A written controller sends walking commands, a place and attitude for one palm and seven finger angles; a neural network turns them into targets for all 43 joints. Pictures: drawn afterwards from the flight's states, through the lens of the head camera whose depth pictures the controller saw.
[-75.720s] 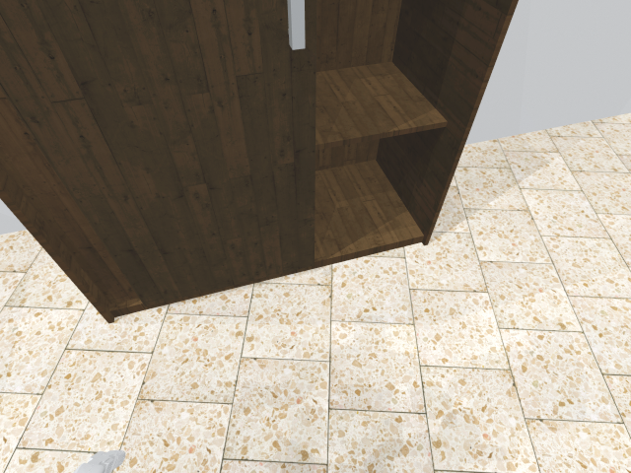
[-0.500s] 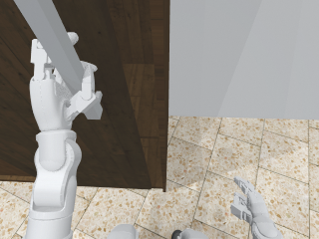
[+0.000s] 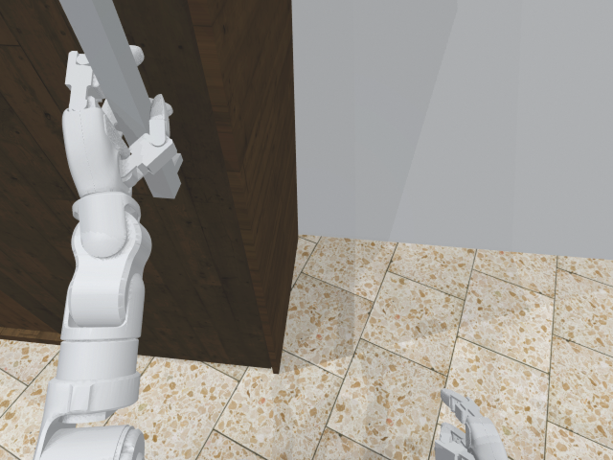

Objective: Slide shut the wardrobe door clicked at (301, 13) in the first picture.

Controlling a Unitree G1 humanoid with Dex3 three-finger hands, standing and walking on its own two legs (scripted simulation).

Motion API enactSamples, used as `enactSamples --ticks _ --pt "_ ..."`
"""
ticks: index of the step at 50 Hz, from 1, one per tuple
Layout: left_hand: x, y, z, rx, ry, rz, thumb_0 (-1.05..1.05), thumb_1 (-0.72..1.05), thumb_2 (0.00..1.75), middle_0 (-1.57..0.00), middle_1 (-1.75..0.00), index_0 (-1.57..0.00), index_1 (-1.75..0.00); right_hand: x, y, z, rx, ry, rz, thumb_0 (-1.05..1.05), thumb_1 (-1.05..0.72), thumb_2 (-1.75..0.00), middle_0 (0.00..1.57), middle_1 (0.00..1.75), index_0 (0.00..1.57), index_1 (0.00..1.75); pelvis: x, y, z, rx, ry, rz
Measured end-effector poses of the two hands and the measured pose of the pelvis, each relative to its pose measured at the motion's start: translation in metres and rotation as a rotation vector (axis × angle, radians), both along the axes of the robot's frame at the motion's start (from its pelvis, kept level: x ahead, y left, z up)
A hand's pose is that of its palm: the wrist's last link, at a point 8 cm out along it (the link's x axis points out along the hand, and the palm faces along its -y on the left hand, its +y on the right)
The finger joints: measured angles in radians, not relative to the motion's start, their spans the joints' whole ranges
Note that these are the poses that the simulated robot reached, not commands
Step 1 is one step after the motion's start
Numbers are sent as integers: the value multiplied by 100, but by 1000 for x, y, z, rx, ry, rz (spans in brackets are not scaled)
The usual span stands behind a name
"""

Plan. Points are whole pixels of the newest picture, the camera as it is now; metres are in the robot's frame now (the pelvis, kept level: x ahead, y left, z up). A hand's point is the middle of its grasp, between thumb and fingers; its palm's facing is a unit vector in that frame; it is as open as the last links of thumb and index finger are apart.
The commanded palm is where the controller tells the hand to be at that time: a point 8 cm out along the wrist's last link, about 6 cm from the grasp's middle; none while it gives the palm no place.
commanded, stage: step sideways, sliding the door along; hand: left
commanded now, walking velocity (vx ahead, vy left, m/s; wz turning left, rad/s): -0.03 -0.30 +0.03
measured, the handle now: (131, 73) +0.39 +0.24 +0.28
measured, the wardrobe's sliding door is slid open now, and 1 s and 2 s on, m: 0.00 0.00 0.00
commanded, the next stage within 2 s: stop walking and hold the door there in 0.04 s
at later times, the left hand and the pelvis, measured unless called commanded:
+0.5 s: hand (151, 136) +0.36 +0.22 +0.23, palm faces +0.57 -0.75 -0.33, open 7.3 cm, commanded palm +0.31 +0.26 +0.22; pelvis +0.04 -0.10 +0.01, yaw -2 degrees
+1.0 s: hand (153, 137) +0.36 +0.22 +0.23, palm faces +0.55 -0.78 -0.30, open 7.3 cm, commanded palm +0.31 +0.26 +0.22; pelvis +0.04 -0.08 +0.01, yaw -6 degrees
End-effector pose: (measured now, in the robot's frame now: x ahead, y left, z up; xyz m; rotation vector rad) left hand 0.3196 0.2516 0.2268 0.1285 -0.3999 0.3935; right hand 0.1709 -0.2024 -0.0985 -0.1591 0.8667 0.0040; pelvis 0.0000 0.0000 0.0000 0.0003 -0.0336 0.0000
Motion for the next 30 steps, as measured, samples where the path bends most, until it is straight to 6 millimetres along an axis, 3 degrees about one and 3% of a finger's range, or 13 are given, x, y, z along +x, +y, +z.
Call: enactSamples --ticks 9,16,19,24,30 --pt "1 0 -1 35 -4 48 -11 63 82 -45 -140 -16 -118 44 -28 23 6 -42 71 1 -91 -90 20 30 20 30 11 -42 7 -45 -34 11" --pt "-1 2 4 234 35 174 -22 58 81 -46 -140 -14 -124 72 -83 10 31 -141 23 1 -91 -90 20 30 20 30 30 -89 -11 -72 -65 -23" --pt "-2 0 6 235 70 216 -24 57 81 -46 -140 -16 -124 65 -115 10 -8 -123 -50 1 -91 -90 20 30 20 30 34 -96 -3 -36 -45 -31" --pt "-3 3 10 275 107 237 -27 53 79 -46 -140 -22 -129 36 -162 19 -125 -80 -154 1 -91 -90 20 30 20 30 39 -99 8 7 -8 -40" --pt "-2 5 9 258 81 199 -26 52 80 -46 -140 -23 -130 -5 -189 31 -208 -63 -270 1 -91 -90 20 30 20 30 39 -95 7 6 -8 -75"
